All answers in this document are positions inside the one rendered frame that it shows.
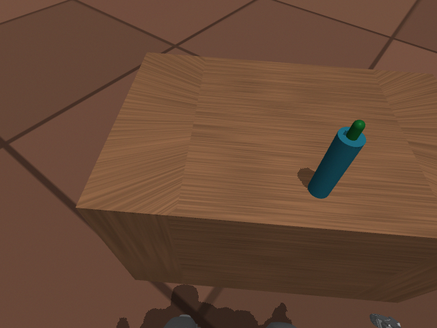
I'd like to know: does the right robot hand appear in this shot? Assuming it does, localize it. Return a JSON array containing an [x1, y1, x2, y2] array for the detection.
[[369, 314, 401, 328]]

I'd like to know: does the bottle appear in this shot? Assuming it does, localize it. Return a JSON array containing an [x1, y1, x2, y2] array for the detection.
[[308, 120, 366, 199]]

